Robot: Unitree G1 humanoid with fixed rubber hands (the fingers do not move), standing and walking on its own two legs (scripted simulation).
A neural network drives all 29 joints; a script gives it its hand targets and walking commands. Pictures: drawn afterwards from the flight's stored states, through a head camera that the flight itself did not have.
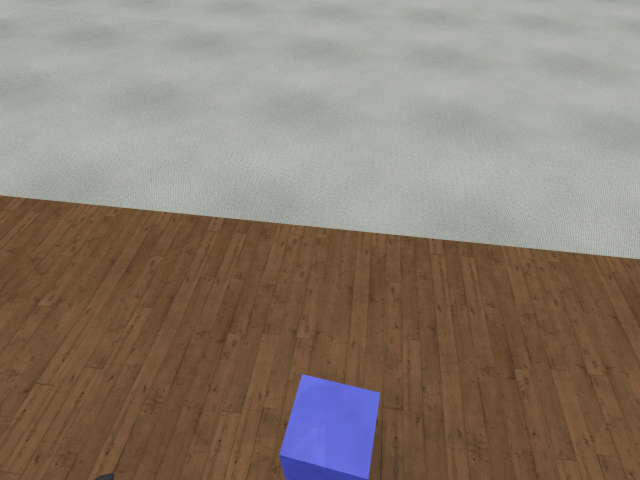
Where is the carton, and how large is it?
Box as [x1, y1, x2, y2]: [279, 374, 379, 479]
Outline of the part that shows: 302,374 279,454 285,479 367,479 379,393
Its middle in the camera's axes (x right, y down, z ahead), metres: +0.02 +0.55 +1.04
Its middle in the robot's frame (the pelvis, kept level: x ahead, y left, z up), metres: +0.38 -0.01 -0.66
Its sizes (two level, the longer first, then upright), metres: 0.210 0.200 0.250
